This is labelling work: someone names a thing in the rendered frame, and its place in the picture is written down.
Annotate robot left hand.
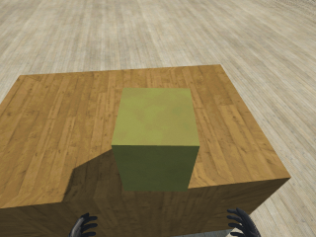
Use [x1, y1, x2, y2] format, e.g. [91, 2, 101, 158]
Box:
[67, 212, 98, 237]

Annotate robot right hand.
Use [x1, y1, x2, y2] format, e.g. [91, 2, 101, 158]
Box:
[226, 207, 262, 237]

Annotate carton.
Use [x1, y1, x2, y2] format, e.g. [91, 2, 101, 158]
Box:
[111, 87, 200, 192]

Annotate pedestal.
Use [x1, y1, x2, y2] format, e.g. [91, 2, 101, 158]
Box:
[0, 64, 291, 237]

